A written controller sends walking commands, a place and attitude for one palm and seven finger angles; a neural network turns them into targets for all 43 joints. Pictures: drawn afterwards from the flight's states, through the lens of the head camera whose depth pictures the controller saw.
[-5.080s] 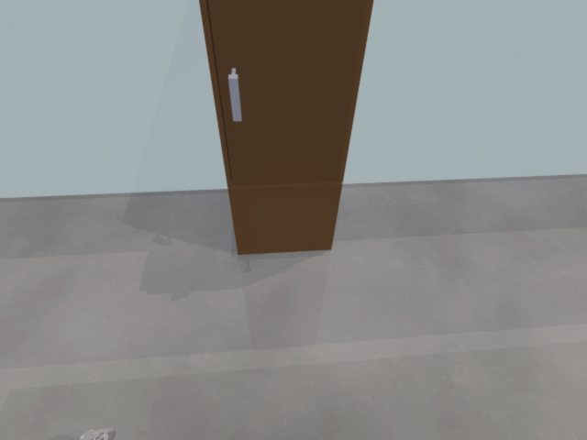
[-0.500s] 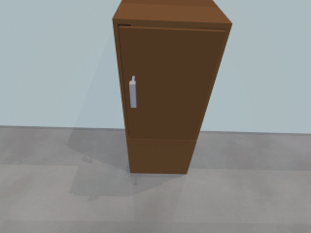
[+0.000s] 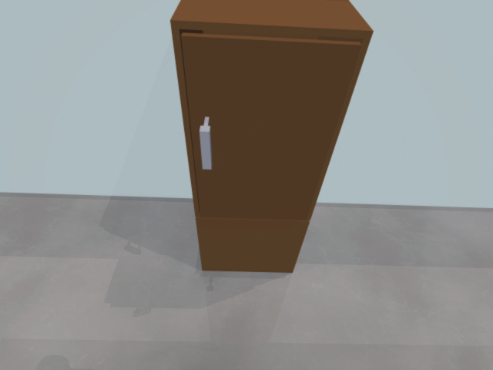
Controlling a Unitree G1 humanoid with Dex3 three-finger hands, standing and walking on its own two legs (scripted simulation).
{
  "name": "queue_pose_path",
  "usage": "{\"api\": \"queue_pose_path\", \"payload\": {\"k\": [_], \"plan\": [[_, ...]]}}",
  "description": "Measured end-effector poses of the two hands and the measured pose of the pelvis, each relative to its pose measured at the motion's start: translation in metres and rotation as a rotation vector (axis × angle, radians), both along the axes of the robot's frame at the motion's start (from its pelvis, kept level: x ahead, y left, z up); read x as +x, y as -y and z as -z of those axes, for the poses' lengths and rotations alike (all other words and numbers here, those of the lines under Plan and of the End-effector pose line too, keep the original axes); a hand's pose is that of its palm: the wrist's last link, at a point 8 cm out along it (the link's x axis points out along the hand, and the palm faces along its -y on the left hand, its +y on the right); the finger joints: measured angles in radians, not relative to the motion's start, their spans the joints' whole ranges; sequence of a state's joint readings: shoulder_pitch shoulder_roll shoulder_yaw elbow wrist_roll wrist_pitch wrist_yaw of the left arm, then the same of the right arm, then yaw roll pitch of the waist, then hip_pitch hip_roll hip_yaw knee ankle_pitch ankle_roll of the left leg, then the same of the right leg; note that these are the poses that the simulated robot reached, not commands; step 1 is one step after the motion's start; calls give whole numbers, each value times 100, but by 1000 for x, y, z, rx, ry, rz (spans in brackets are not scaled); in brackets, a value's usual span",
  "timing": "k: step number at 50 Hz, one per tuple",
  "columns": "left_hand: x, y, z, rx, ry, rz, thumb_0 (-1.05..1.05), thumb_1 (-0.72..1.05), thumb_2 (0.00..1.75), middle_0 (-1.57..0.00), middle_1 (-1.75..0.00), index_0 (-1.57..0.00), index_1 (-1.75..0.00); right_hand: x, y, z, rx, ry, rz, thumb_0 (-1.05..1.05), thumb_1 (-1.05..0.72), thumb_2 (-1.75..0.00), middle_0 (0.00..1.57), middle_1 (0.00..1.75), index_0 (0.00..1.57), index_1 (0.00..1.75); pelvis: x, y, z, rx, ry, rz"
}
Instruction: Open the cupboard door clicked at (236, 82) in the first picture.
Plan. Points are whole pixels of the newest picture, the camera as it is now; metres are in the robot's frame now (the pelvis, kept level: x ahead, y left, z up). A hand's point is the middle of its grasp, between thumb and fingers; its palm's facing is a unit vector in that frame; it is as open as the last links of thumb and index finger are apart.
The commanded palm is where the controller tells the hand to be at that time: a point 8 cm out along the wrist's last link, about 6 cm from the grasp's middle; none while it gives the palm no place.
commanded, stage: shuffle to correct the standing spot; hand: left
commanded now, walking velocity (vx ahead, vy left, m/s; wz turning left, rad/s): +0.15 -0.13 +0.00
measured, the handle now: (207, 143) +0.63 +0.14 +0.00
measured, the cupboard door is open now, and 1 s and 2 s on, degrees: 0 0 0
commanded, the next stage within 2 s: come to a stop and stand still in 0.46 s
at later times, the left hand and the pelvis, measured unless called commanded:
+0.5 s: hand out of the picture +0.11 +0.15 -0.18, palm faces -0.01 -0.99 -0.16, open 7.3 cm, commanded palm none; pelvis +0.08 -0.03 +0.01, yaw -2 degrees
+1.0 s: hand (189, 363) +0.18 +0.12 -0.19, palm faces +0.11 -0.98 -0.18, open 7.3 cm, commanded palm none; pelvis +0.11 -0.06 -0.01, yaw +3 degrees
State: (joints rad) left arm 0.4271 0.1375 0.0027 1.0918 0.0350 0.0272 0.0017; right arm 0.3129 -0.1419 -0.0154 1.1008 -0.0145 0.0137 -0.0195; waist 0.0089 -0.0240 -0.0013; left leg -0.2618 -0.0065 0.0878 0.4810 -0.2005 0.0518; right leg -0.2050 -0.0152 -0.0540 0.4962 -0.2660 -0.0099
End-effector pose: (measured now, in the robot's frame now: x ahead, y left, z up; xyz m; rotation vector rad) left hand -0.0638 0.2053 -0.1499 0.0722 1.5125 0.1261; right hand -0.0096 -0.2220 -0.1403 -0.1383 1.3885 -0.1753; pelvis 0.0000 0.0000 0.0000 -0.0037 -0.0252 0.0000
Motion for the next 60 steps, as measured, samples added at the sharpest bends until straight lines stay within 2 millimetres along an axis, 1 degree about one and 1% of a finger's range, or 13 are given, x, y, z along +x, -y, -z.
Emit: {"api": "queue_pose_path", "payload": {"k": [7, 12, 15, 19, 23, 27, 32, 35, 41, 45, 48, 54, 60], "plan": [[2, 27, 0, -14, -23, -61, 1, 91, 90, -20, -30, -20, -30, 8, 8, 3, 4, -40, 16, 0, -91, -90, 20, 29, 20, 30, 21, 13, 3, -21, -22, -6], [14, 31, 7, -33, -40, -82, 1, 91, 90, -20, -30, -20, -30, 43, 8, 1, -21, 3, -1, 0, -91, -90, 20, 29, 20, 30, 42, 11, 6, -32, -23, -18], [30, 28, 16, -50, -56, -55, 1, 91, 90, -20, -30, -20, -30, 61, 9, 3, -47, 49, 12, 1, -92, -90, 20, 29, 20, 30, 53, 9, 12, -18, -19, 6], [79, 20, 12, -41, -21, 25, 1, 91, 90, -20, -30, -20, -30, 66, 11, -4, -51, 71, 55, 0, -92, -90, 20, 29, 20, 30, 65, 12, 5, -2, -22, 42], [144, 11, 2, 4, 96, 64, 1, 92, 90, -20, -30, -20, -30, 57, 14, -11, -34, 15, 72, 0, -91, -90, 20, 29, 20, 30, 77, 22, -4, -8, -29, 37], [200, 5, -9, 66, 191, 83, 3, 94, 90, -19, -30, -20, -30, 46, 24, -11, -8, -65, 92, 0, -91, -90, 20, 29, 20, 30, 91, 39, -6, -12, -33, 18], [259, 23, -16, 120, 307, 100, 2, 93, 90, -19, -30, -20, -30, 44, 55, 2, 22, -157, 103, 0, -90, -90, 20, 29, 20, 30, 112, 70, 4, 3, -32, -15], [275, 42, -15, 134, 353, 84, 1, 93, 90, -19, -30, -20, -30, 56, 77, 14, 24, -187, 83, 0, -91, -90, 20, 29, 20, 30, 122, 81, 11, -9, -26, -34], [272, 72, -12, 85, 339, 49, 1, 92, 90, -20, -30, -20, -30, 118, 103, 10, -23, -76, 25, 0, -91, -90, 20, 29, 20, 30, 124, 85, 6, 1, -18, -43], [259, 62, -5, 81, 335, 6, -1, 93, 90, -20, -30, -21, -30, 165, 103, 2, -56, 46, -34, 0, -91, -90, 19, 29, 20, 30, 117, 79, 7, -6, -15, -51], [245, 47, 8, 73, 311, -15, -1, 93, 90, -20, -30, -21, -30, 192, 95, -3, -80, 144, -67, 0, -91, -90, 19, 29, 20, 30, 112, 69, 14, -16, -10, -50], [206, 24, 7, 80, 214, -33, 0, 92, 90, -20, -30, -21, -30, 208, 68, -18, -69, 217, -112, 0, -91, -90, 19, 29, 20, 30, 105, 58, 5, -11, -10, -36], [165, 20, -2, 89, 132, -38, 1, 91, 90, -20, -30, -20, -30, 202, 46, -16, -17, 215, -113, 0, -91, -90, 20, 29, 20, 30, 100, 52, -2, -5, -18, -32]]}}
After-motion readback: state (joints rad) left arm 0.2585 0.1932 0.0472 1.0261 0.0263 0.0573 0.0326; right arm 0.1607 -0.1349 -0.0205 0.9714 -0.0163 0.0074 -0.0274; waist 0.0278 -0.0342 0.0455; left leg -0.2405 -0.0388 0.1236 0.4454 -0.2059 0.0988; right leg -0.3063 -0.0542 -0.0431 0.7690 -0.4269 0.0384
